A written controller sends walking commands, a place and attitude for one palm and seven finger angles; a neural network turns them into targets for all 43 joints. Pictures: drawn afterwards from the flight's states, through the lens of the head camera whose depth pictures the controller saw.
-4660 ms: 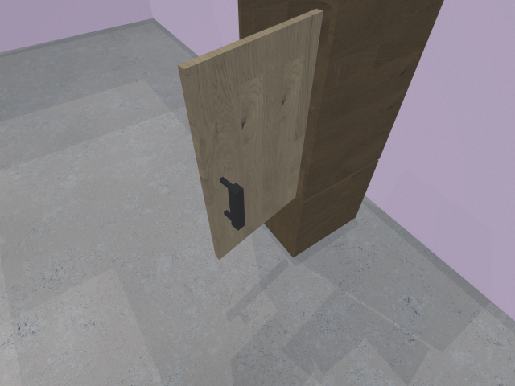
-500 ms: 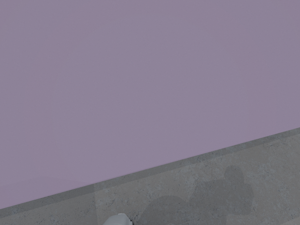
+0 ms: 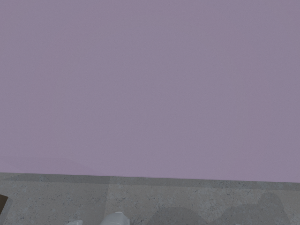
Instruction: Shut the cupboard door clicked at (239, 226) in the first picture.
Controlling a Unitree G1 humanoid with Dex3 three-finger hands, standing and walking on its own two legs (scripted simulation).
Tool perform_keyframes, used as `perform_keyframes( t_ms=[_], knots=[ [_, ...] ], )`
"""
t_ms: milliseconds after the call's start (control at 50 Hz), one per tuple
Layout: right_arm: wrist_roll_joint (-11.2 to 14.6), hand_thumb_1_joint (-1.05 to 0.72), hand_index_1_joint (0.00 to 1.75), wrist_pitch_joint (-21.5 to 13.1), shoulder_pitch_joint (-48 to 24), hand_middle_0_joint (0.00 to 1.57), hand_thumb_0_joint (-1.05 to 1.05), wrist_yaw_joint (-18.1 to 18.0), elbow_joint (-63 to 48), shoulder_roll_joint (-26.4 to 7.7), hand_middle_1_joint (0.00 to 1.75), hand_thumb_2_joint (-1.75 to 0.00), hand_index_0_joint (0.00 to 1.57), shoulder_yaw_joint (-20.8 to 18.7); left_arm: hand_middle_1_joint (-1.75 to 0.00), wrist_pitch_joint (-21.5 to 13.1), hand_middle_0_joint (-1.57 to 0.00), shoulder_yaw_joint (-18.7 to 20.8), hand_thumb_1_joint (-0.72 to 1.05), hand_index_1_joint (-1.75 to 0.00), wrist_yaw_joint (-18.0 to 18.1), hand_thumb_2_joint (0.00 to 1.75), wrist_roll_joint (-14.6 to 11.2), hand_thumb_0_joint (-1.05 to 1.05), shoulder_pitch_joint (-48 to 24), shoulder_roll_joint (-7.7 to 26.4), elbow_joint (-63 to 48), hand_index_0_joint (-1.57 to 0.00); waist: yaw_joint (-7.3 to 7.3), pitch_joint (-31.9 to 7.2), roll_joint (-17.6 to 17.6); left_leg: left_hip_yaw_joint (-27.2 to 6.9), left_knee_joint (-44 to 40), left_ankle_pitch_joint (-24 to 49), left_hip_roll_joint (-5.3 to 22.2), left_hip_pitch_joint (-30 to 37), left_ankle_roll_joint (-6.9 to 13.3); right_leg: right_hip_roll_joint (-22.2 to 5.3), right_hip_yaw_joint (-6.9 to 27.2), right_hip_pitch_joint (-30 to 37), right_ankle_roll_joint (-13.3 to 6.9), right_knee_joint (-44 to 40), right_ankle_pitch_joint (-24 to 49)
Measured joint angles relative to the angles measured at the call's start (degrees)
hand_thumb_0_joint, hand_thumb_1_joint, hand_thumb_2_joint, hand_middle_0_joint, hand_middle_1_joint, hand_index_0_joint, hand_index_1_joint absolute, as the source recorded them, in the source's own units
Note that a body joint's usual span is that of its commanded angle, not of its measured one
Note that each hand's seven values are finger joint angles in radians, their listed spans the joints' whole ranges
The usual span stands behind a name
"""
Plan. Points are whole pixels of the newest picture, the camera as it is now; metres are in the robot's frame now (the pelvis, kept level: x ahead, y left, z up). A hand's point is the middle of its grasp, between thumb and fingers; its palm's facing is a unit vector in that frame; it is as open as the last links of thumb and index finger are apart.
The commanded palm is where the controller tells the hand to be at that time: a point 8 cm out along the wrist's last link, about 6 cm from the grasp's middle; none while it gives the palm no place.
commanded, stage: turn to face it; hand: left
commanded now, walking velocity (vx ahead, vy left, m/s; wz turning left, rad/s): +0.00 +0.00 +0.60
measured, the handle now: out of the picture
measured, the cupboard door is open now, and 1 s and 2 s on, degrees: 100 100 100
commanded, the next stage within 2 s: none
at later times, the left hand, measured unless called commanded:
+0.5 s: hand out of the picture +0.06 +0.18 -0.15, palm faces +0.29 -0.90 -0.32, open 7.3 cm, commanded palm none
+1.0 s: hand out of the picture -0.02 +0.17 -0.17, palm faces +0.60 -0.76 -0.27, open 7.3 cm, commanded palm none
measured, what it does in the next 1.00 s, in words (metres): steps on the spot, turning left: left foot, then right foot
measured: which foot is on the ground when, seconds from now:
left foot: up 0.00-0.06, down 0.08-0.40, up 0.42-0.76, down 0.78-1.00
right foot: down 0.00-0.08, up 0.10-0.38, down 0.40-0.78, up 0.80-1.00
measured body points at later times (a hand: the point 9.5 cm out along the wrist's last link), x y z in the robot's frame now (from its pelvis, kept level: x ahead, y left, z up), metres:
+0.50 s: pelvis +0.03 -0.05 -0.01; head +0.09 -0.07 +0.43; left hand +0.04 +0.23 -0.13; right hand +0.19 -0.27 -0.17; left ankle -0.01 +0.09 -0.68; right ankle +0.07 -0.15 -0.74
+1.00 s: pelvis +0.04 -0.06 +0.00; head +0.08 -0.02 +0.44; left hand -0.05 +0.21 -0.15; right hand +0.27 -0.21 -0.14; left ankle -0.02 +0.05 -0.74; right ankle +0.11 -0.19 -0.68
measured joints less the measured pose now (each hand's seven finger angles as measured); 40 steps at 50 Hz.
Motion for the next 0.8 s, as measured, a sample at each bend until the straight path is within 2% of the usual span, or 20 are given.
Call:
perform_keyframes(
  t_ms=[60, 80, 100, 120, 160, 200, 260, 340, 400, 440, 460, 500, 540, 620, 720, 760, 780, 800],
  knots=[
    [-0.07, -0.91, 0.29, -0.62, -1.45, 0.20, 0.01, 0.12, -1.40, -0.26, 0.30, -0.90, 0.20, 0.53, -0.30, 0.39, -0.20, 0.32, 0.91, -0.30, -0.30, 0.89, -0.24, 0.00, 1.37, 1.01, 0.49, -0.21, 0.54, 0.66, -0.77, 1.58, -10.29, 5.11, -0.77, 4.41, 1.10, -1.30, -2.12, -0.53, 0.80, 4.27, -3.01],
    [-0.25, -0.91, 0.29, -1.10, -1.58, 0.20, 0.01, 0.26, -2.20, -0.76, 0.30, -0.90, 0.20, 0.71, -0.30, 0.64, -0.20, 0.48, 0.91, -0.30, -0.43, 0.89, -0.45, 0.00, 2.22, 1.25, 0.54, -0.21, 0.65, 0.27, -0.17, 1.50, -13.93, 10.45, -0.43, 6.13, 2.69, -1.39, -2.62, -1.99, 1.19, 7.93, -4.30],
    [-0.38, -0.91, 0.29, -1.72, -1.91, 0.20, 0.00, 0.16, -2.70, -0.73, 0.30, -0.90, 0.20, 0.61, -0.30, 1.22, -0.20, 0.65, 0.91, -0.30, -0.52, 0.89, -0.70, 0.00, 2.29, 1.87, 0.87, -0.21, 0.37, 0.21, -0.26, 0.96, -13.08, 10.52, -0.63, 5.38, 4.47, -1.48, -1.33, -4.47, 2.13, 13.92, -7.66],
    [-0.32, -0.91, 0.29, -2.16, -2.21, 0.20, 0.00, 0.02, -3.02, -0.42, 0.30, -0.90, 0.20, 0.73, -0.30, 2.15, -0.20, 0.85, 0.91, -0.30, -0.39, 0.89, -0.69, 0.00, 1.95, 2.69, 1.08, -0.21, 0.53, 0.56, -0.78, 0.50, -11.19, 8.97, -0.89, 4.56, 5.16, -0.86, 1.60, -7.23, 2.75, 20.38, -10.84],
    [-0.27, -0.91, 0.29, -2.67, -1.90, 0.20, 0.00, -0.50, -3.45, 0.11, 0.30, -0.90, 0.20, 1.19, -0.30, 3.52, -0.20, 1.40, 0.91, -0.29, 0.07, 0.89, -0.61, 0.00, 0.99, 3.79, 1.63, -0.21, 0.86, 0.60, -0.96, -0.73, -10.17, 6.94, -0.93, 4.18, 4.97, 1.11, 6.15, -11.95, 3.59, 29.80, -12.52],
    [-0.38, -0.91, 0.29, -2.58, -1.25, 0.20, 0.00, -1.07, -3.43, 0.47, 0.30, -0.90, 0.20, 1.46, -0.30, 4.09, -0.20, 1.84, 0.91, -0.29, 0.01, 0.89, -0.57, 0.00, -0.08, 4.34, 1.67, -0.20, 1.04, 0.37, -0.47, -2.16, -11.72, 7.45, -0.98, 4.73, 4.14, 2.25, 8.85, -15.16, 4.08, 33.77, -10.00],
    [-0.53, -0.91, 0.29, -2.15, -0.39, 0.20, 0.00, -1.23, -2.84, 0.77, 0.30, -0.90, 0.20, 1.71, -0.30, 4.06, -0.20, 2.11, 0.91, -0.29, -0.40, 0.89, -0.61, 0.00, -1.36, 4.53, 0.57, -0.20, 1.28, 0.27, 0.62, -4.16, -14.61, 9.35, -1.09, 5.82, 3.45, 2.88, 11.05, -16.86, 4.31, 31.32, -6.54],
    [-0.74, -0.90, 0.29, -1.38, 0.67, 0.20, 0.00, -0.88, -2.30, 0.91, 0.30, -0.90, 0.20, 1.50, -0.30, 3.57, -0.20, 1.88, 0.91, -0.29, -0.67, 0.89, -0.73, 0.00, -2.51, 4.05, -1.09, -0.20, 0.69, -0.01, 2.71, -7.30, -15.62, 10.29, -1.02, 5.73, 2.27, 4.07, 11.73, -14.39, 3.99, 20.19, -5.02],
    [-0.54, -0.90, 0.29, -0.50, 1.58, 0.20, 0.00, -0.68, -2.21, 0.90, 0.30, -0.90, 0.20, 0.98, -0.30, 2.39, -0.20, 1.53, 0.91, -0.29, -0.82, 0.89, -0.73, 0.00, -2.24, 3.78, -2.57, -0.20, 0.29, -0.67, 3.78, -9.76, -12.99, 9.21, -1.42, 3.93, 0.90, 5.21, 10.92, -8.94, 3.37, 7.15, -0.59],
    [-0.24, -0.90, 0.29, 0.05, 1.47, 0.20, 0.00, -0.60, -1.78, 0.34, 0.30, -0.90, 0.20, 0.21, -0.30, 1.43, -0.20, 1.13, 0.91, -0.29, -0.49, 0.89, -0.27, 0.00, -2.16, 2.82, -2.89, -0.20, 0.25, -0.33, 4.83, -10.34, -5.03, 1.20, -2.00, 0.79, 1.23, 5.15, 9.49, -8.67, 0.93, 6.92, 0.69],
    [-0.22, -0.90, 0.29, 0.40, 1.35, 0.20, 0.00, -0.58, -1.51, 0.06, 0.30, -0.90, 0.20, -0.14, -0.30, 1.26, -0.20, 0.80, 0.91, -0.29, -0.31, 0.89, -0.19, 0.00, -2.01, 2.22, -2.98, -0.20, 0.13, -0.05, 4.97, -9.82, 1.41, -2.35, -2.64, -1.19, 1.39, 4.59, 8.70, -8.41, 0.09, 7.34, 0.46],
    [-0.24, -0.91, 0.29, 0.93, 0.91, 0.20, 0.01, -0.37, -0.94, -0.37, 0.30, -0.90, 0.20, -0.57, -0.30, 1.25, -0.20, 0.35, 0.91, -0.29, 0.04, 0.89, -0.22, 0.00, -1.30, 1.06, -2.94, -0.20, 0.04, 0.37, 4.84, -7.89, 13.10, -3.18, -2.92, -4.31, 1.16, 3.62, 7.41, -6.98, -0.68, 6.04, 0.63],
    [-0.20, -0.91, 0.29, 1.04, 0.57, 0.20, 0.01, -0.06, -0.69, -0.39, 0.30, -0.90, 0.20, -0.64, -0.30, 1.39, -0.20, -0.02, 0.91, -0.29, 0.22, 0.89, -0.22, 0.00, -0.52, 0.19, -2.52, -0.20, -0.32, 0.49, 4.28, -5.91, 17.85, -1.69, -2.20, -5.28, 0.46, 2.86, 6.09, -5.35, -0.81, 3.59, 1.56],
    [0.06, -0.91, 0.29, 0.91, 0.16, 0.20, 0.01, 0.31, -0.53, 0.33, 0.30, -0.90, 0.20, -0.24, -0.30, 1.22, -0.20, -0.50, 0.91, -0.29, 0.16, 0.89, -0.15, 0.00, 0.40, -0.71, -1.69, -0.20, -0.46, 0.71, 2.25, -2.85, 10.33, -1.38, -0.88, -1.96, -0.45, 1.29, 3.12, -2.94, -0.94, 0.22, 2.67],
    [0.33, -0.91, 0.29, 0.53, -1.07, 0.20, 0.01, 0.37, -0.64, 1.12, 0.30, -0.90, 0.20, 0.46, -0.30, 0.97, -0.20, -0.24, 0.91, -0.30, -0.16, 0.89, -0.03, 0.00, 0.94, -0.36, -0.96, -0.21, 0.72, 1.24, 0.35, -0.39, -3.03, -1.38, -0.58, 3.79, 0.14, -0.25, -1.05, -2.41, -0.48, 1.58, 1.25],
    [0.28, -0.91, 0.29, 0.00, -1.39, 0.20, 0.01, 0.39, -1.21, 1.27, 0.30, -0.90, 0.20, 0.71, -0.30, 1.16, -0.20, 0.25, 0.91, -0.30, -0.32, 0.89, -0.21, 0.00, 1.32, 0.32, -0.54, -0.21, 0.93, 1.13, -0.26, 0.46, -10.07, 2.56, -0.77, 6.84, 0.76, -1.08, -2.66, -3.10, 0.08, 4.25, -0.36],
    [0.14, -0.91, 0.29, -0.49, -1.19, 0.20, 0.01, 0.50, -1.83, 0.94, 0.30, -0.90, 0.20, 0.85, -0.30, 1.39, -0.20, 0.52, 0.91, -0.30, -0.44, 0.89, -0.42, 0.00, 1.89, 0.58, -0.51, -0.21, 0.93, 0.48, 0.14, 0.16, -14.21, 6.71, -0.43, 8.51, 2.16, -1.19, -3.41, -4.25, 0.49, 6.83, -1.59],
    [-0.06, -0.91, 0.29, -1.09, -1.29, 0.20, 0.01, 0.36, -2.11, 1.13, 0.30, -0.90, 0.20, 0.72, -0.30, 1.91, -0.20, 0.81, 0.91, -0.30, -0.52, 0.89, -0.64, 0.00, 1.74, 1.25, -0.20, -0.21, 0.68, 0.28, -0.35, -0.35, -13.79, 7.04, -0.87, 7.70, 3.76, -1.47, -2.17, -6.21, 1.62, 11.36, -5.52]
  ],
)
